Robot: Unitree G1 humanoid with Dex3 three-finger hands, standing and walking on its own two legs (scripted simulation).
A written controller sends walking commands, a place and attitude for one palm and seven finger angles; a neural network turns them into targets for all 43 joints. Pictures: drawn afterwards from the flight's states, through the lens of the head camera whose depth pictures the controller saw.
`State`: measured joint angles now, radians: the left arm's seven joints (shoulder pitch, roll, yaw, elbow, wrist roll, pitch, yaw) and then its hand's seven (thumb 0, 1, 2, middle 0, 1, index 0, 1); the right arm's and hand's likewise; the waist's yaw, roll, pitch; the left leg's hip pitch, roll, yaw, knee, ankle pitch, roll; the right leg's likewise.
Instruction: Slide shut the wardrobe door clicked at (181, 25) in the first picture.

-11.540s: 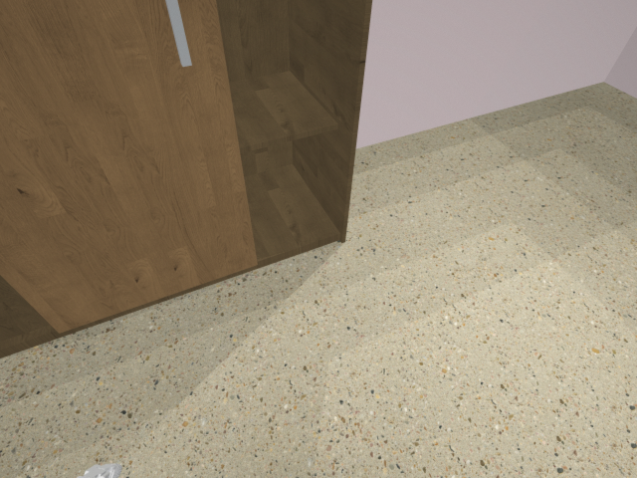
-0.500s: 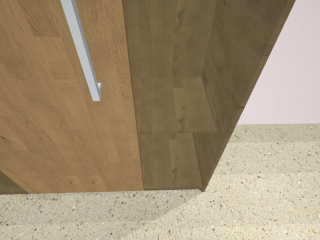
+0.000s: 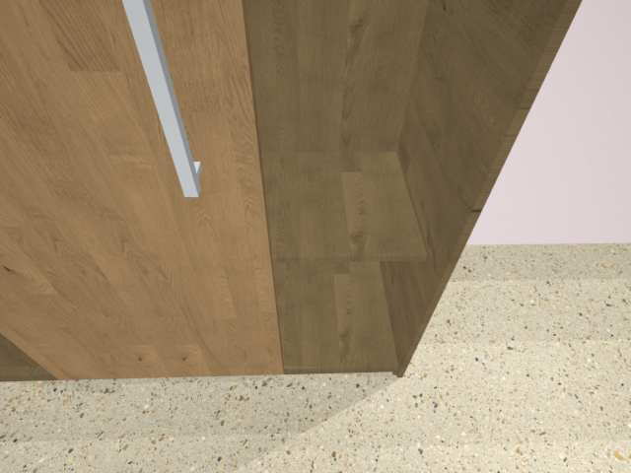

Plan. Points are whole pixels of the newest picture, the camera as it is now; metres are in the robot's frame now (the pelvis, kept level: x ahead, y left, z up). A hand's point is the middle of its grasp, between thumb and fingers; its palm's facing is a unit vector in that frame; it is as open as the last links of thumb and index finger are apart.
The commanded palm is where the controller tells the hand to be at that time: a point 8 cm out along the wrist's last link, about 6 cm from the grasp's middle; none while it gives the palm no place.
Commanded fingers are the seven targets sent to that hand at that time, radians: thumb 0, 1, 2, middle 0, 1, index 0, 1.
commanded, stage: look again from close up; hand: left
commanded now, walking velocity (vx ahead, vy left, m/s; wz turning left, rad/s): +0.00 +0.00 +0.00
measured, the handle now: (169, 91) +0.49 +0.22 +0.24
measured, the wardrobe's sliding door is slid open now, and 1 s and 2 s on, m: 0.37 0.37 0.37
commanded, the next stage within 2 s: none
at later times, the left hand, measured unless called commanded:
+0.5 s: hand out of the picture -0.03 +0.16 -0.18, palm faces +0.05 -0.98 -0.17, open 7.4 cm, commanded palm none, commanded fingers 0.00 0.90 0.90 -0.20 -0.30 -0.20 -0.30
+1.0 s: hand out of the picture -0.05 +0.16 -0.18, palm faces +0.05 -0.99 -0.16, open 7.4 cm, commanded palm none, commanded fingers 0.00 0.90 0.90 -0.20 -0.30 -0.20 -0.30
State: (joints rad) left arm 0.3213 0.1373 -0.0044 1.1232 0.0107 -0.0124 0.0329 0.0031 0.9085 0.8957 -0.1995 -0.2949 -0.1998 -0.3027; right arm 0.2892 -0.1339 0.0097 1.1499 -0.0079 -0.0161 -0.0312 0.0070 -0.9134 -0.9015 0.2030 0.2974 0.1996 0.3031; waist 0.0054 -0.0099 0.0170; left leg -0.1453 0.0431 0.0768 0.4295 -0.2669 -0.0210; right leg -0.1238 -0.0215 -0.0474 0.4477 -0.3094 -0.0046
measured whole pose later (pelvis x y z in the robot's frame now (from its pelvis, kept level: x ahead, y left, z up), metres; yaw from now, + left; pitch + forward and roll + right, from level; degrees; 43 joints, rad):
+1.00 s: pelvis -0.01 +0.00 +0.00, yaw +0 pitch -1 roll +0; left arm 0.35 0.12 0.00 1.13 0.01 -0.01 0.03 0.00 0.91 0.90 -0.20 -0.29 -0.20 -0.30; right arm 0.31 -0.11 0.01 1.15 -0.01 -0.01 -0.03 0.00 -0.91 -0.90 0.20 0.30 0.20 0.30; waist 0.01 -0.01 0.02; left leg -0.16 0.05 0.07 0.43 -0.24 -0.02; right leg -0.14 -0.02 -0.05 0.44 -0.28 -0.01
